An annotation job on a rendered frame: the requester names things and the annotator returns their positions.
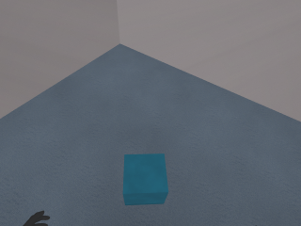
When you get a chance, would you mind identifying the carton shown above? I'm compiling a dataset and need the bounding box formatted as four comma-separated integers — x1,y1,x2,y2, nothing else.
122,153,168,205

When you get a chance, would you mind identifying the robot left hand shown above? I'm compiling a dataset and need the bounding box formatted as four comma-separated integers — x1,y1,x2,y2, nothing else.
23,211,50,226

